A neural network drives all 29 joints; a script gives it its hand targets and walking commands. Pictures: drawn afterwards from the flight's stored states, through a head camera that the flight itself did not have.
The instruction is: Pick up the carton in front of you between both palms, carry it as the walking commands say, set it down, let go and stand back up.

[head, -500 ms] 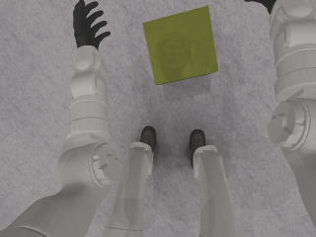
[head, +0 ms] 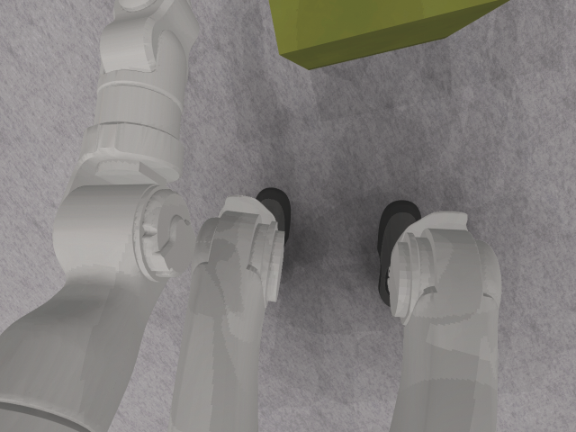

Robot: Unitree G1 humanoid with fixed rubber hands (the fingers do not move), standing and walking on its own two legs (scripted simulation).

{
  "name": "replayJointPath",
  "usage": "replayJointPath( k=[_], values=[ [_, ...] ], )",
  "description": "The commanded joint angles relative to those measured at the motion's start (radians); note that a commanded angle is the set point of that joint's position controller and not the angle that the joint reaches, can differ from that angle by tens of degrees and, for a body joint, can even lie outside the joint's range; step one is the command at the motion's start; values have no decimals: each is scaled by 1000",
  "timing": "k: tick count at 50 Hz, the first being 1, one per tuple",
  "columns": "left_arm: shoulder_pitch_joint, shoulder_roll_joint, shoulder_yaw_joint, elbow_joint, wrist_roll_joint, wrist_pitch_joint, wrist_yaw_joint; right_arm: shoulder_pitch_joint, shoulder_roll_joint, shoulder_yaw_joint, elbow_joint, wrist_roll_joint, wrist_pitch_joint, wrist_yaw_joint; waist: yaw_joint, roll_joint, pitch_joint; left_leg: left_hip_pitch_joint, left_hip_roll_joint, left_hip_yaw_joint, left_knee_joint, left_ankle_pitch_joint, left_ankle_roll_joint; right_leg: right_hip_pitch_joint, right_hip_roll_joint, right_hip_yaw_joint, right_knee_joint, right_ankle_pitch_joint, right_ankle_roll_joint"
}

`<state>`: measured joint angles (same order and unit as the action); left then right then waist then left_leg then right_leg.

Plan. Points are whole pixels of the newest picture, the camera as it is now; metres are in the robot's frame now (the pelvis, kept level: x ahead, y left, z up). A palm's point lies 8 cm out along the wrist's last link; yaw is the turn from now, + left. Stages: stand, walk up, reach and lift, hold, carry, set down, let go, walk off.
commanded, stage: reach and lift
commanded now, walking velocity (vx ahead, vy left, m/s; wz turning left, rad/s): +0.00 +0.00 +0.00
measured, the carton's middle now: out of the picture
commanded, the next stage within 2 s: none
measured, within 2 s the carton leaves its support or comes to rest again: leaves its support in 1.02 s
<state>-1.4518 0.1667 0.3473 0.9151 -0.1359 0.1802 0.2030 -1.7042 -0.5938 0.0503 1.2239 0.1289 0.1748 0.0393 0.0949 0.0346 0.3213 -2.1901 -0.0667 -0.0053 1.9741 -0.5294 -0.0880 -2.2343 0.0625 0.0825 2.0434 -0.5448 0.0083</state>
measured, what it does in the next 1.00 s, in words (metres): lowers itself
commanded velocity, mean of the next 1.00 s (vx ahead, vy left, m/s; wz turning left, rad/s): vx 0.00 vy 0.00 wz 0.00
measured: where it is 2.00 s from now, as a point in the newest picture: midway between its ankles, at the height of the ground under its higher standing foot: (329, 262)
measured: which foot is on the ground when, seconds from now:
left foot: down 0.00-1.00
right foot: down 0.00-1.00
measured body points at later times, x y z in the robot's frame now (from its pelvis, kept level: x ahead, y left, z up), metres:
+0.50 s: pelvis +0.01 +0.00 -0.05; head +0.39 -0.04 +0.17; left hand +0.57 +0.15 -0.23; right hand +0.61 -0.20 -0.23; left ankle +0.12 +0.13 -0.38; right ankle +0.10 -0.11 -0.38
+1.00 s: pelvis +0.01 -0.01 -0.05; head +0.39 -0.06 +0.18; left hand +0.58 +0.13 -0.22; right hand +0.60 -0.18 -0.23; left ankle +0.12 +0.13 -0.38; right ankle +0.10 -0.11 -0.38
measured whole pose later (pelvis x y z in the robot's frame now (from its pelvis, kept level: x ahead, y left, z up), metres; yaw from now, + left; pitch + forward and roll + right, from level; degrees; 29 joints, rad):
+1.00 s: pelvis +0.01 -0.01 -0.05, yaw +0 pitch +36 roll +5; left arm -1.50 0.13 0.48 0.92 -0.02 0.23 0.15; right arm -1.66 -0.42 -0.04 1.13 -0.01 0.24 0.04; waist 0.04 0.07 0.42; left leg -2.22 -0.09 -0.03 2.19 -0.61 -0.10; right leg -2.25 0.02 0.04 2.26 -0.64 -0.03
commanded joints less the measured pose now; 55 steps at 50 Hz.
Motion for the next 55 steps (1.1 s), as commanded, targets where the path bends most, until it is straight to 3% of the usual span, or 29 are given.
replayJointPath(
  k=[1, 5, 8, 16, 22, 30, 33, 35, 36, 38, 40, 42, 49, 55],
  values=[
    [-297, 133, 13, -42, 7, -19, -10, -375, -103, 12, -41, 8, -13, 7, 36, -214, -1200, 510, 26, 129, -69, 184, 7, 715, -67, -47, -147, 182, 5],
    [-351, 154, 17, 16, 25, -44, -24, -417, -105, 16, -20, 12, -32, 8, 24, -181, -1103, 502, 34, 120, -6, 193, 14, 635, -73, -30, -99, 180, 3],
    [-379, 164, 8, 21, 28, -70, -22, -443, -131, 22, -37, 37, -58, 2, 22, -138, -1102, 531, 29, 120, 42, 275, 17, 640, -71, -16, -54, 252, -4],
    [-344, 138, -55, 3, -37, -98, -8, -414, -95, 84, -64, 80, -79, -20, 7, -169, -1242, 636, 2, 119, 109, 465, 30, 752, -60, -24, 31, 461, -4],
    [-267, 109, -25, 51, -13, -86, -5, -333, -61, 54, -9, 45, -68, -11, 8, -164, -1095, 584, -14, 110, 95, 390, 26, 627, -62, -34, 16, 349, -5],
    [-353, 52, -49, 34, -14, -83, -15, -410, 12, 85, -31, 58, -68, -5, 1, -168, -1046, 575, -20, 106, 84, 316, 29, 606, -57, -31, -5, 254, -9],
    [-409, -95, -54, 34, 9, -72, -39, -452, 179, 108, -25, 59, -54, 24, 5, -166, -1013, 587, -34, 106, 79, 282, 33, 616, -45, -32, -9, 223, -10],
    [-391, -132, 18, 53, 86, -61, -51, -434, 229, 71, -19, 15, -42, 48, 17, -154, -968, 597, -39, 106, 72, 260, 36, 598, -39, -40, -4, 201, -7],
    [-482, -375, -29, 25, 87, -45, -98, -500, 490, 112, -37, 30, -31, 92, 12, -164, -952, 592, -53, 101, 71, 268, 48, 589, -23, -38, -13, 214, -14],
    [-553, -655, -61, 30, 123, -4, -194, -459, 785, 104, -25, -13, -8, 180, -14, -155, -871, 533, -61, 107, 98, 258, 48, 551, -1, -51, 1, 233, -24],
    [-571, -790, -89, 12, 121, 26, -262, -387, 947, 56, -61, -45, 17, 235, -27, -132, -848, 488, -68, 115, 109, 247, 53, 525, 13, -69, 7, 242, -31],
    [-563, -859, -103, -7, 112, 41, -299, -348, 1013, 23, -103, -70, 30, 262, -45, -104, -844, 462, -71, 117, 113, 262, 53, 485, 16, -76, 8, 259, -35],
    [-584, -969, -220, -101, 6, 49, -310, -352, 1137, 86, -281, -36, 40, 255, -80, -119, -1104, 455, -80, 124, 128, 377, 54, 643, 18, -79, 19, 453, -40],
    [-645, -1052, -361, -299, -52, 80, -284, -415, 1308, 201, -563, 50, 73, 199, -54, -203, -1670, 488, -91, 139, 76, 492, 44, 1056, 32, -75, 8, 750, -18]
  ],
)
